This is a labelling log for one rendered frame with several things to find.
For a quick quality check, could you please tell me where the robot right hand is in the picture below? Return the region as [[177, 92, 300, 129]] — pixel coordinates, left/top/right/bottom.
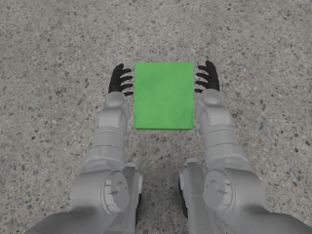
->
[[194, 60, 219, 94]]

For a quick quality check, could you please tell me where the robot left hand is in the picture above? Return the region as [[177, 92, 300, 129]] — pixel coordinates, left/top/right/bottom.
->
[[108, 63, 134, 97]]

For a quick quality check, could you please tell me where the carton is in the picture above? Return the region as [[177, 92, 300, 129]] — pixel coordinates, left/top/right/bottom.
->
[[134, 62, 194, 131]]

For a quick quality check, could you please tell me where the robot left upper arm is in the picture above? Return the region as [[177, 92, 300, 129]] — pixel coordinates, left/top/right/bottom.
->
[[22, 169, 130, 234]]

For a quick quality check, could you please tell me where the robot right forearm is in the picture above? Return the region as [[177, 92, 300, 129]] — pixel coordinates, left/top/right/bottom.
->
[[195, 89, 258, 176]]

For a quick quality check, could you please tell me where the robot left forearm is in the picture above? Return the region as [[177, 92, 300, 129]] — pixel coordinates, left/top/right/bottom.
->
[[69, 91, 131, 203]]

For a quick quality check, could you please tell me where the robot left foot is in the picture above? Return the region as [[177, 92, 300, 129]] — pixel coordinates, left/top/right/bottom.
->
[[135, 191, 142, 226]]

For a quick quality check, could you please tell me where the right robot thigh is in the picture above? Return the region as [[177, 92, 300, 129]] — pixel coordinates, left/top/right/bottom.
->
[[178, 162, 226, 234]]

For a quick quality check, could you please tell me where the robot right upper arm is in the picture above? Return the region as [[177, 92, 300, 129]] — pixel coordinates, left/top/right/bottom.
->
[[203, 167, 312, 234]]

